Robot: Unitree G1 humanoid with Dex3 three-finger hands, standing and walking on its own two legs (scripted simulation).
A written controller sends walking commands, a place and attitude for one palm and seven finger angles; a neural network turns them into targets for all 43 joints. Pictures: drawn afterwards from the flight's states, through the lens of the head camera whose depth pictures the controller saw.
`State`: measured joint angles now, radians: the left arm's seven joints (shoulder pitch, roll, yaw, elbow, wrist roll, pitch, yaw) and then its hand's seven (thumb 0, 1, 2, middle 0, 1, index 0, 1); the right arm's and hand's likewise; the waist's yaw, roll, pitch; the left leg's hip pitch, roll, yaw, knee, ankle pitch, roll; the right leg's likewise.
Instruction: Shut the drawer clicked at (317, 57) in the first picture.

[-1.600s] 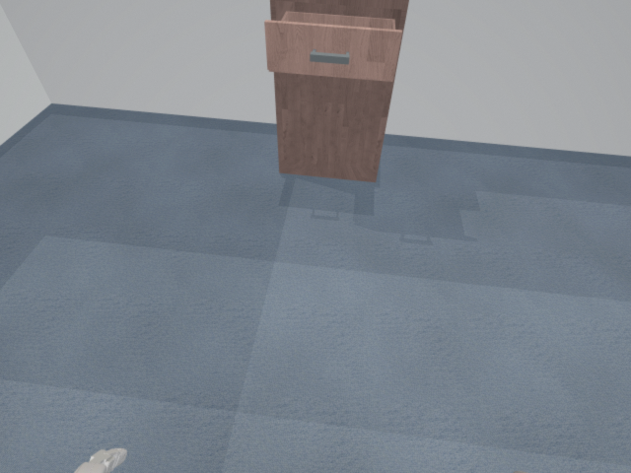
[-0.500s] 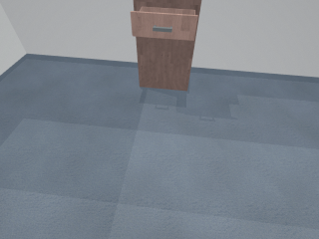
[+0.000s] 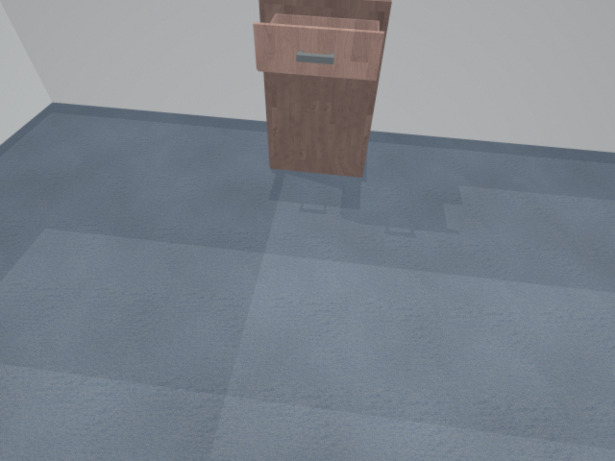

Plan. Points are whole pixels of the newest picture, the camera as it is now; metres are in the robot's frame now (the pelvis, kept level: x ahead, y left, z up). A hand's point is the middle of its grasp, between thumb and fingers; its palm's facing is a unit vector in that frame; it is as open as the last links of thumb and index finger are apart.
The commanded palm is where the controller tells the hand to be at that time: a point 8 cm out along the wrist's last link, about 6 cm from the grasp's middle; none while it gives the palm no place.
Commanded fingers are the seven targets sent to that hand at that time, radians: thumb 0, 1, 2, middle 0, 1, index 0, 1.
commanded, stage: look at it before walking up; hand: left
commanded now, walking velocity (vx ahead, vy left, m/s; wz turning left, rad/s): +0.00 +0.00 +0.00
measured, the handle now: (315, 55) +1.39 +0.06 -0.06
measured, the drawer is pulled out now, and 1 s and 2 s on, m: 0.21 0.21 0.21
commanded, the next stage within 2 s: walk to a spot facing it in 0.04 s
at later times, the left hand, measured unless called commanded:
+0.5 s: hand out of the picture +0.05 +0.18 -0.19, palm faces -0.07 -0.98 -0.19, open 7.4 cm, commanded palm none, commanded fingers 0.00 0.90 0.90 -0.20 -0.30 -0.20 -0.30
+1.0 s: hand (250, 451) +0.18 +0.10 -0.18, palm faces +0.00 -0.99 -0.14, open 7.4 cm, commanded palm none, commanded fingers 0.00 0.90 0.90 -0.20 -0.30 -0.20 -0.30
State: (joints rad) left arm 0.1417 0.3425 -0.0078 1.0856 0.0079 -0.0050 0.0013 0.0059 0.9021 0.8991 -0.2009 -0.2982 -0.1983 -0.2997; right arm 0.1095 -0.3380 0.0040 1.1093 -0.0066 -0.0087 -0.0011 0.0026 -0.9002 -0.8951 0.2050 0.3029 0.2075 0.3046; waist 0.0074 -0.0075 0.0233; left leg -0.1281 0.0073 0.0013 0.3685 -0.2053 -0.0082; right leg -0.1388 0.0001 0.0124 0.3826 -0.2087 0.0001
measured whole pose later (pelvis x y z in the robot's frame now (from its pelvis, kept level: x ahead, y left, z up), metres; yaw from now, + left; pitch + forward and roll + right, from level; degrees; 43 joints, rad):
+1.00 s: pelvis +0.26 -0.05 -0.01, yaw -7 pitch -1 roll -1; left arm 0.48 0.09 0.01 1.15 0.02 -0.08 0.02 0.00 0.90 0.90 -0.20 -0.30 -0.20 -0.30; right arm 0.10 -0.16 -0.05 1.02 -0.01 -0.03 0.03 0.00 -0.91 -0.90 0.20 0.30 0.20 0.30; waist 0.05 0.01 0.04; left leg -0.60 0.11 0.11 0.77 -0.13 0.00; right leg 0.12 0.04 -0.06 0.27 -0.37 -0.04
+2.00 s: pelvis +0.67 -0.13 -0.01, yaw -13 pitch -2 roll -2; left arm 0.23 0.16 0.04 1.06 0.02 -0.06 0.03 -0.02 0.94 0.90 -0.20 -0.30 -0.20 -0.30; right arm 0.25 -0.17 -0.06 1.05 -0.02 -0.01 -0.02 0.01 -0.93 -0.90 0.20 0.30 0.20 0.30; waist -0.03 0.03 0.03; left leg -0.53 0.13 0.09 0.88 -0.24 -0.02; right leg -0.13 -0.03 -0.21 0.44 -0.27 -0.02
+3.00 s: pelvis +0.80 -0.08 -0.02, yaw -2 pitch +0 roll -1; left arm 0.49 0.10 0.04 1.14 0.02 -0.04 0.01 0.00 0.90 0.90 -0.20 -0.30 -0.20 -0.30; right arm 0.26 -0.18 -0.07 1.05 -0.02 -0.02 0.02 0.00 -0.91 -0.90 0.20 0.30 0.20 0.30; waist 0.05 0.00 0.02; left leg -0.33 0.08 0.10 0.54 -0.23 0.01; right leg -0.09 -0.11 -0.12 0.49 -0.38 0.05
